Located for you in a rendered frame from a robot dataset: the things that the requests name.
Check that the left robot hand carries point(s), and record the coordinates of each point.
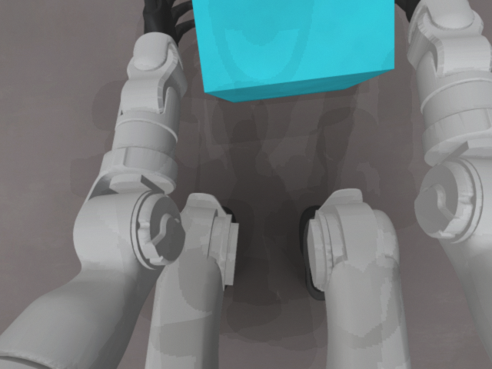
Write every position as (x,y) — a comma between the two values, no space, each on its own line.
(159,16)

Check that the left robot thigh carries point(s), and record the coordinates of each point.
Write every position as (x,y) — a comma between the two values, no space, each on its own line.
(186,314)

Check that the robot left shin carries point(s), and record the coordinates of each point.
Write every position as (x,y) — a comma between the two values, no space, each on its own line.
(205,201)

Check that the carton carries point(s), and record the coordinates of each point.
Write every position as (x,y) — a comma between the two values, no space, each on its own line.
(259,49)

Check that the right robot hand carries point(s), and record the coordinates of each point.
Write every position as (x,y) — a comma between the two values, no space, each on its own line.
(408,6)

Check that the right robot forearm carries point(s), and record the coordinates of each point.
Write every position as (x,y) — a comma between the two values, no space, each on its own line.
(453,64)

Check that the left robot forearm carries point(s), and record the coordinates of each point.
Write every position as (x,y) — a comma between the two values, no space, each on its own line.
(146,132)

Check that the left robot upper arm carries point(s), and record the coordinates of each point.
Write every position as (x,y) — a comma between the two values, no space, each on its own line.
(123,242)

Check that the right robot upper arm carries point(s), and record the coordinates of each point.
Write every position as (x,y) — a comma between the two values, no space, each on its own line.
(455,206)

